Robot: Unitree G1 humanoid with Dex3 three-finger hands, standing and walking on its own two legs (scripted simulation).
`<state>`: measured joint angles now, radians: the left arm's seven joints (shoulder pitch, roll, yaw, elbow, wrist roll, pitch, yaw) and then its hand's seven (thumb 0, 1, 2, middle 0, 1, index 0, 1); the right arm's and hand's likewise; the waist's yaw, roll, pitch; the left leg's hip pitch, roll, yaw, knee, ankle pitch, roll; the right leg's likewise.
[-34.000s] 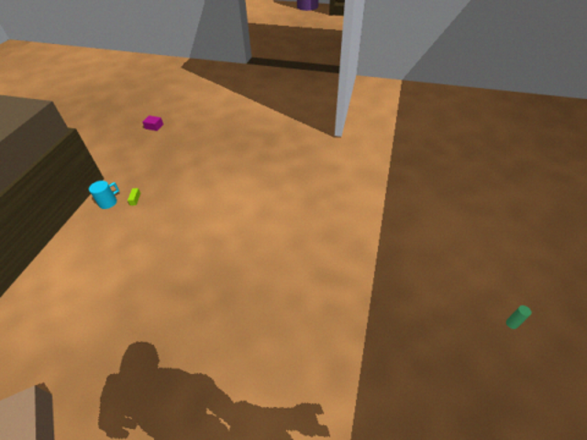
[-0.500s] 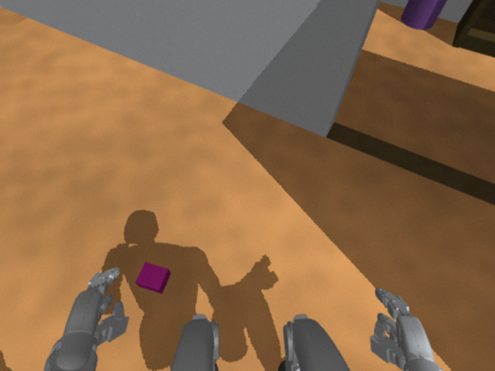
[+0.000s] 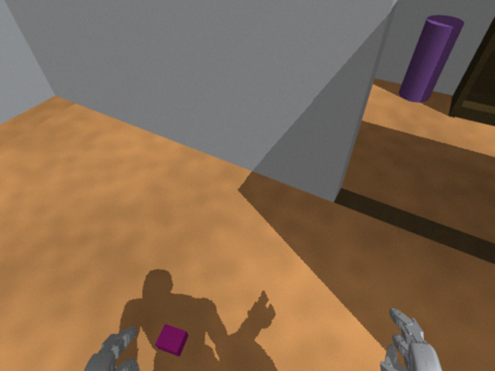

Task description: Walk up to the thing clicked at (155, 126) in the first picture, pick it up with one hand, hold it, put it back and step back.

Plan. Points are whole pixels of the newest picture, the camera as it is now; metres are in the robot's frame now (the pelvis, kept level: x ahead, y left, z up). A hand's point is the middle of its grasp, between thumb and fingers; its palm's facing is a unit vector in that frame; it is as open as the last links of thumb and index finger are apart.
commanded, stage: home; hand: left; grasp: from above
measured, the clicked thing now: (172, 340) +0.41 +0.29 -0.69
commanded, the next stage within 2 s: stand in 1.88 s
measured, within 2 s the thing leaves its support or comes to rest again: neither
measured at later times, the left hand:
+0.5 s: hand out of the picture +0.16 +0.18 -0.05, palm faces +0.04 -0.98 -0.20, open 7.4 cm
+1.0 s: hand out of the picture +0.16 +0.18 -0.05, palm faces +0.04 -0.98 -0.20, open 7.4 cm
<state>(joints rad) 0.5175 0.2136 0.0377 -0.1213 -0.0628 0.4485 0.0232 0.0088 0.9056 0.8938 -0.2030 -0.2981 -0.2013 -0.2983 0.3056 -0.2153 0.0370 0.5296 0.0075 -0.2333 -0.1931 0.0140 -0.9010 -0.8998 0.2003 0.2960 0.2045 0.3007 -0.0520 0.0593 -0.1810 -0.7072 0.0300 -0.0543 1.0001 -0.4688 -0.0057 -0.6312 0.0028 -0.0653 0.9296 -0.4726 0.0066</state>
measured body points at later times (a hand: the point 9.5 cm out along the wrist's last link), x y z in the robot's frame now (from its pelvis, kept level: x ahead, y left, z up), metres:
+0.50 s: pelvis +0.00 +0.00 +0.00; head +0.02 +0.00 +0.45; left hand +0.16 +0.23 -0.03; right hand +0.16 -0.25 -0.06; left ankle +0.02 +0.12 -0.68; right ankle +0.00 -0.13 -0.68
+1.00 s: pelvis +0.00 +0.00 +0.00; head +0.01 +0.00 +0.45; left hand +0.16 +0.23 -0.03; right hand +0.16 -0.25 -0.06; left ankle +0.02 +0.12 -0.68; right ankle +0.00 -0.13 -0.68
